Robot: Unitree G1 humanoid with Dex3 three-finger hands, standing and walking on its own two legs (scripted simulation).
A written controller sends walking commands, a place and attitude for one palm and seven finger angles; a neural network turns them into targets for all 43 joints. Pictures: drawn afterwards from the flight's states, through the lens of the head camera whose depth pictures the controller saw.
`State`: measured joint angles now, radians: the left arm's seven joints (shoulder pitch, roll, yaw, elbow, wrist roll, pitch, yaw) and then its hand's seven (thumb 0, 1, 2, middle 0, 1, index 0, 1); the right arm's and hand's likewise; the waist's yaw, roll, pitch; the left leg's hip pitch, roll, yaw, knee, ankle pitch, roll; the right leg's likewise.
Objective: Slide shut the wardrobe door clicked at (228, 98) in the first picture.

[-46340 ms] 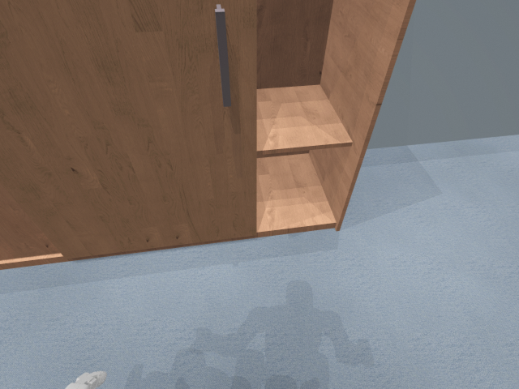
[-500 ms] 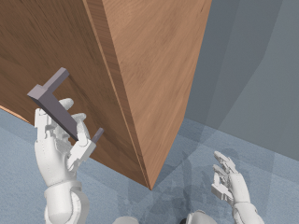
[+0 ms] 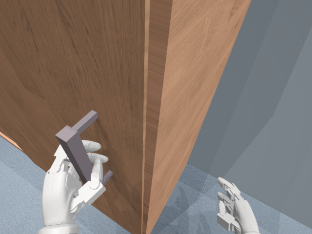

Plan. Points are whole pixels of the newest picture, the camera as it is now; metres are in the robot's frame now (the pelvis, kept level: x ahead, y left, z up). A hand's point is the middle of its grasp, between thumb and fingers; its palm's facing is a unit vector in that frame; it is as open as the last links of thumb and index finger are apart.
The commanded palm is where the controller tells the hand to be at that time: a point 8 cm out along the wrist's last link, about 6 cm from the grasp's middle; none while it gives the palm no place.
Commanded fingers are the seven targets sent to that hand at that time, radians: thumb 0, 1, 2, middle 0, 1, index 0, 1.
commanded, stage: step sideways, sliding the door along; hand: left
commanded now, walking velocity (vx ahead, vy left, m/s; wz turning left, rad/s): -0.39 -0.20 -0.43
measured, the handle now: (93, 161) +0.20 +0.17 +0.13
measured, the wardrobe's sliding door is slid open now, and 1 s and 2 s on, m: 0.00 0.00 0.01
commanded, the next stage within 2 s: stop walking and hold the door there in 0.22 s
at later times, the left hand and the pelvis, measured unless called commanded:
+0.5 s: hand (95, 179) +0.17 +0.16 +0.13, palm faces +0.34 -0.90 -0.27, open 5.7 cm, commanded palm +0.12 +0.17 +0.12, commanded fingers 0.00 0.90 0.90 -0.45 -1.40 -0.45 -1.40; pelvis -0.01 -0.03 +0.00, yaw -3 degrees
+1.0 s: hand (94, 180) +0.17 +0.16 +0.13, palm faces +0.31 -0.91 -0.28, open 5.9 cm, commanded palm +0.12 +0.17 +0.12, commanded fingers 0.00 0.90 0.90 -0.45 -1.40 -0.45 -1.40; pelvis -0.07 -0.04 +0.02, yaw -10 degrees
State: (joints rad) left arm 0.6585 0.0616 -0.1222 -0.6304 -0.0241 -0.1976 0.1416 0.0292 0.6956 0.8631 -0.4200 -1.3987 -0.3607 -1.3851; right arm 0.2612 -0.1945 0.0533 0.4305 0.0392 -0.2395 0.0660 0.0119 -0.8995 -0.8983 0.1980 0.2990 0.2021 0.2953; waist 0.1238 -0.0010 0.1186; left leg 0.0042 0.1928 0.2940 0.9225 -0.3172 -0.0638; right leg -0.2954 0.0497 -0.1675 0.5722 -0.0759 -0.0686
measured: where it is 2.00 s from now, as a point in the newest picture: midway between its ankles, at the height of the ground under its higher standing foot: outside the picture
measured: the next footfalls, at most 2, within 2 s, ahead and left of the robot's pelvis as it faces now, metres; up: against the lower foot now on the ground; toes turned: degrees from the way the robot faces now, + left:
left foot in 0.38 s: +0.02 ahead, +0.14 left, +0.00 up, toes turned +10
right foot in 0.62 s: +0.06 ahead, -0.14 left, +0.00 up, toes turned -6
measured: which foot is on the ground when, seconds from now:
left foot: down 0.00-0.26, up 0.28-0.36, down 0.38-0.62, up 0.64-0.84, down 0.86-1.00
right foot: down 0.00-0.42, up 0.44-0.60, down 0.62-0.94, up 0.96-1.00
